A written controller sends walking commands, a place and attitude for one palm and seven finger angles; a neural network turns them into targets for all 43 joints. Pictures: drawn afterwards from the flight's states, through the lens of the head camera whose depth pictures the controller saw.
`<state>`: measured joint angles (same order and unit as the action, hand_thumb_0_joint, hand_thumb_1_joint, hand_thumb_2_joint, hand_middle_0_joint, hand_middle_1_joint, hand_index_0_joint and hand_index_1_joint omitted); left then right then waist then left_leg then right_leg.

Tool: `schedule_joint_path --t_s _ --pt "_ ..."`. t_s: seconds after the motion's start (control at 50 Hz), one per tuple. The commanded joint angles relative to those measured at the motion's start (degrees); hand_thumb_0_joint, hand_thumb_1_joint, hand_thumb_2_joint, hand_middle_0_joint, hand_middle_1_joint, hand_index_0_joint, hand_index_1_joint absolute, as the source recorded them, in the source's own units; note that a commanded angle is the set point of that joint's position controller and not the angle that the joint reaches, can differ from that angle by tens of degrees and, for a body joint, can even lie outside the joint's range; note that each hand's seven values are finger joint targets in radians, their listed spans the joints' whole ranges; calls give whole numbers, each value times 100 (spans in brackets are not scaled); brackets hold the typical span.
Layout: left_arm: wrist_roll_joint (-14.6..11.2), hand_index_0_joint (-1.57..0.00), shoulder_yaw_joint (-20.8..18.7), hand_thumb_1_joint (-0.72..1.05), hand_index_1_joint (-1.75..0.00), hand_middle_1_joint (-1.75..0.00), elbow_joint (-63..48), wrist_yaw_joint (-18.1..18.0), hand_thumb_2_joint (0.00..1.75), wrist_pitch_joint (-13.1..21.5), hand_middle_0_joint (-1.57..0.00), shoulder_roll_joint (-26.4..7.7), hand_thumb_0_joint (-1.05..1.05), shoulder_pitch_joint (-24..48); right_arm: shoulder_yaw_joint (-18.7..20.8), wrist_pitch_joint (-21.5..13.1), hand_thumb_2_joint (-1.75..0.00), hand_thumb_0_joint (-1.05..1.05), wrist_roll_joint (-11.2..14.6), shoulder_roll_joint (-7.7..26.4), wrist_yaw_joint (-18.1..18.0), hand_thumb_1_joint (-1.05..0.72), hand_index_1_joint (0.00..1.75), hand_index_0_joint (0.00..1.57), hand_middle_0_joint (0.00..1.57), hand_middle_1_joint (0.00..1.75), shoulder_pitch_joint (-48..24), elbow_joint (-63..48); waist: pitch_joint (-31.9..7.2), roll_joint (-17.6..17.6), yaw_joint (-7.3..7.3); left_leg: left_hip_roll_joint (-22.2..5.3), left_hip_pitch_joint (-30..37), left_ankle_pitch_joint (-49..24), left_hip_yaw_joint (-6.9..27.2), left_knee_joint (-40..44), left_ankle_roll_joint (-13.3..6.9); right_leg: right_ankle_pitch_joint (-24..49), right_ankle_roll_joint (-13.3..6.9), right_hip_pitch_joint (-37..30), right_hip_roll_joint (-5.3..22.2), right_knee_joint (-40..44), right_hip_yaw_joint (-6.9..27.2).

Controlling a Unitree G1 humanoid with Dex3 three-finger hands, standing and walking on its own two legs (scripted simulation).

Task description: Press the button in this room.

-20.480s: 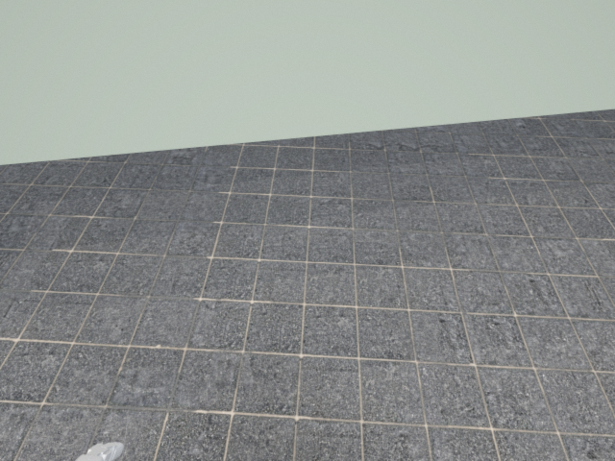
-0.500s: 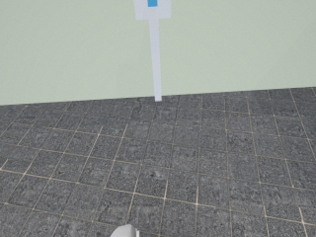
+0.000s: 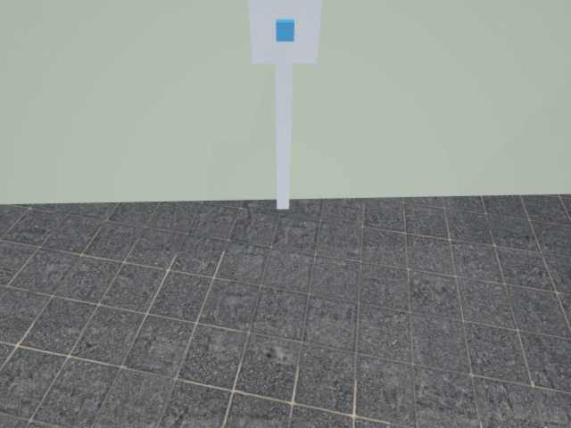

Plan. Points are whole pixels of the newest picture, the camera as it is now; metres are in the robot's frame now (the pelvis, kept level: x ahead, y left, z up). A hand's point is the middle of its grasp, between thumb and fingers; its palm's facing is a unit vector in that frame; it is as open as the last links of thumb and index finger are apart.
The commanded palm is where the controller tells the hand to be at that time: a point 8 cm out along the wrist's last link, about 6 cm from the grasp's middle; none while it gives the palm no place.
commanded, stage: stand and wait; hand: left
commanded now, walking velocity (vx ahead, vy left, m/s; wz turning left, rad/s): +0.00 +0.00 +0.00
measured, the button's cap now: (285, 30) +1.16 +0.09 +0.07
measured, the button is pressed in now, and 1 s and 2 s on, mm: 0 0 0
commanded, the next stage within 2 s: look at it before walking up in 0.24 s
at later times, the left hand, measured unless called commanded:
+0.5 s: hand out of the picture -0.02 +0.14 -0.17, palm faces +0.04 -0.98 -0.19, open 7.4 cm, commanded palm none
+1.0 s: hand out of the picture -0.04 +0.12 -0.18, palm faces +0.07 -0.98 -0.17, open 7.4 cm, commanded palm none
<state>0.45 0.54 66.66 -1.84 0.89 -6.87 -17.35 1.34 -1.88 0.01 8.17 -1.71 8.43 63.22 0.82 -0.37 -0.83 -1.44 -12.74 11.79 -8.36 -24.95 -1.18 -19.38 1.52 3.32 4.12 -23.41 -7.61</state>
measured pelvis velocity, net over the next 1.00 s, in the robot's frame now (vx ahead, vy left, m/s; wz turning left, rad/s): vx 0.00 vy -0.03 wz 0.02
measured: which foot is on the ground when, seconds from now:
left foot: down 0.00-1.00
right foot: down 0.00-1.00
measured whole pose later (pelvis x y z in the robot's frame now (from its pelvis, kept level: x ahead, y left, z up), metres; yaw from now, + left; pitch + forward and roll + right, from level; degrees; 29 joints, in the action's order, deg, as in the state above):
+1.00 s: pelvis +0.00 -0.03 +0.00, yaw +1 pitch -2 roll +1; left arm 0.3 0.5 65.7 -2.6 0.6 -6.5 -20.0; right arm 0.7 -0.1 -0.2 8.6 -1.8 14.3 66.5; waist 3.0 -0.3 -0.4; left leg -3.6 -11.3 11.5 -6.2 -24.8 1.3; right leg -19.4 -1.1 0.4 1.4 -21.5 -9.4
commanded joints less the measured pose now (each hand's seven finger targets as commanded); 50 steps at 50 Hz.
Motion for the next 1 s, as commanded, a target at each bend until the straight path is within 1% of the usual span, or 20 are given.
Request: schedule_joint_path --t_s 0.0,0.04,0.06,0.08,0.1,0.16,0.22,0.3,0.34,0.36,0.4,0.44,0.54,0.56,0.58,0.62,0.84,0.9,0.94,0.98 --pt "23 -20 -139 90 -30 -30 -166 -66 90 63 -20 -602 0 -523 36 -6 -90 0 -47 487 -28 -90 30 20 20 30 685 72 -107 -14 82 -693 781 -2239 691 182 -7 1969 -108 408 495 362 297" --pt "17 -20 -141 90 -30 -30 -191 -74 90 45 -20 -634 0 -498 13 8 -90 0 -50 490 -28 -90 30 20 20 30 706 100 101 -12 64 -677 672 -2151 673 238 3 1933 -112 403 505 399 268" --pt "16 -20 -138 90 -30 -30 -200 -77 90 41 -20 -636 0 -510 9 12 -90 0 -50 492 -28 -90 30 20 20 30 732 111 98 -56 64 -671 672 -2134 690 253 -5 1949 -119 374 510 421 280" --pt "12 -20 -141 90 -30 -30 -217 -79 90 30 -20 -660 0 -459 2 23 -90 0 -50 518 -27 -90 30 20 20 30 768 129 204 -61 71 -660 617 -2050 688 287 9 1873 -132 370 502 432 278" --pt "8 -20 -139 90 -30 -30 -221 -81 90 23 -20 -654 0 -506 -4 32 -90 0 -48 521 -25 -90 30 20 20 30 768 145 184 6 40 -660 623 -2022 683 262 8 1862 -141 343 512 469 278" --pt "-7 -20 -137 90 -30 -30 -250 -84 90 10 -20 -713 0 -462 -25 42 -90 0 -46 526 -20 -90 30 20 20 30 858 185 295 46 45 -640 568 -1854 672 329 23 1761 -160 308 517 516 281" --pt "-15 -20 -140 90 -30 -30 -262 -91 90 -3 -20 -705 0 -468 -37 59 -90 0 -42 494 -16 -90 30 20 20 30 941 229 407 -13 39 -629 478 -1655 683 359 29 1646 -183 296 515 579 280" --pt "-22 -20 -143 90 -30 -30 -277 -99 90 -6 -20 -685 0 -490 -32 74 -90 0 -41 481 -15 -90 30 20 20 30 1054 275 422 -79 36 -614 472 -1467 683 352 32 1540 -213 300 494 614 294" --pt "-20 -20 -148 90 -30 -30 -279 -100 90 -3 -20 -671 0 -504 -28 67 -90 0 -41 442 -14 -90 30 20 20 30 1120 296 380 -35 57 -608 462 -1467 658 359 28 1580 -218 263 497 616 294" --pt "-23 -20 -149 90 -30 -30 -280 -103 90 -2 -20 -667 0 -509 -31 73 -90 0 -40 436 -15 -90 30 20 20 30 1131 312 441 -89 59 -608 435 -1414 655 357 35 1549 -219 296 489 623 285" --pt "-20 -20 -148 90 -30 -30 -263 -109 90 3 -20 -639 0 -559 -22 82 -90 0 -38 416 -16 -90 30 20 20 30 1160 325 400 -135 58 -605 445 -1374 662 317 34 1558 -230 291 483 636 287" --pt "-15 -20 -142 90 -30 -30 -265 -114 90 10 -20 -609 0 -602 -19 81 -90 0 -35 371 -17 -90 30 20 20 30 1181 331 433 -133 73 -600 432 -1361 644 312 28 1632 -232 318 492 642 284" --pt "-9 -20 -130 90 -30 -30 -227 -118 90 10 -20 -514 0 -701 -10 99 -90 0 -33 324 -27 -90 30 20 20 30 1160 331 572 -47 85 -597 431 -1170 630 301 34 1449 -238 504 461 698 340" --pt "-8 -20 -133 90 -30 -30 -227 -119 90 14 -20 -513 0 -704 -11 101 -90 0 -31 313 -26 -90 30 20 20 30 1189 338 576 -88 101 -592 409 -1154 642 302 32 1425 -242 492 452 700 330" --pt "-8 -20 -124 90 -30 -30 -217 -117 90 19 -20 -506 0 -732 -7 97 -90 0 -31 325 -30 -90 30 20 20 30 1154 332 527 -41 94 -589 451 -1180 638 286 32 1495 -241 497 451 693 361" --pt "-3 -20 -122 90 -30 -30 -204 -118 90 19 -20 -482 0 -764 -8 109 -90 0 -28 317 -28 -90 30 20 20 30 1130 327 582 -100 98 -590 437 -1087 640 278 36 1391 -238 566 451 714 350" --pt "11 -20 -121 90 -30 -30 -189 -121 90 48 -20 -521 0 -852 6 102 -90 0 -34 417 -44 -90 30 20 20 30 1001 255 469 -60 97 -592 507 -1239 623 171 34 1892 -245 485 478 678 368" --pt "17 -20 -128 90 -30 -30 -193 -117 90 46 -20 -552 0 -818 17 109 -90 0 -31 462 -43 -90 30 20 20 30 957 223 515 -86 94 -601 502 -1223 634 164 31 1832 -245 509 460 705 367" --pt "14 -20 -138 90 -30 -30 -212 -111 90 48 -20 -601 0 -776 15 99 -90 0 -33 494 -43 -90 30 20 20 30 946 212 505 -26 96 -603 501 -1237 634 184 33 1819 -250 479 464 701 364" --pt "2 -20 -155 90 -30 -30 -173 -90 90 14 -20 -533 0 -760 19 118 -90 0 -67 424 -44 -90 30 20 20 30 998 248 567 -55 111 -616 456 -831 489 19 83 1298 -283 571 444 773 460"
